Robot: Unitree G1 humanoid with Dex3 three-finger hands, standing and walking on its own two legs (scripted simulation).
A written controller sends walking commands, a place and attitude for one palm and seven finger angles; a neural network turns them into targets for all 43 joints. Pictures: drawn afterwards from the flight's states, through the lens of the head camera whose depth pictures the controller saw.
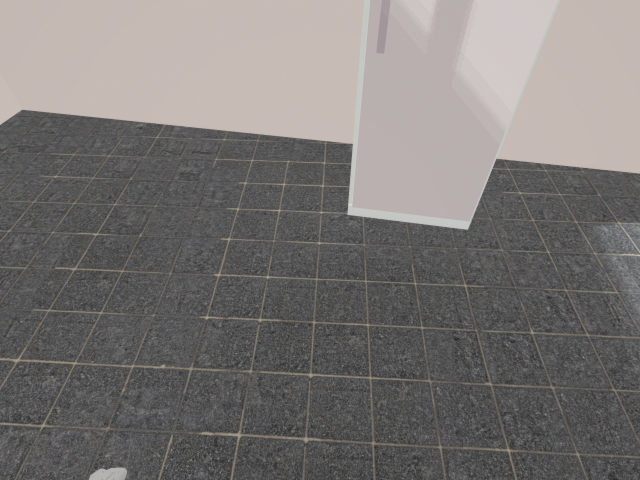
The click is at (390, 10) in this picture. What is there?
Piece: fridge door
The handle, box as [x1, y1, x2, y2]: [376, 0, 390, 53]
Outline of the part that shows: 390,0 382,0 376,52 383,53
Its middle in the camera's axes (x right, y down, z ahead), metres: +0.19 -0.71 +1.07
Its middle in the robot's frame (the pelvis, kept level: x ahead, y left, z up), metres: +1.30 -0.12 +0.19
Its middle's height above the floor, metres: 0.96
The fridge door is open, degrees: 0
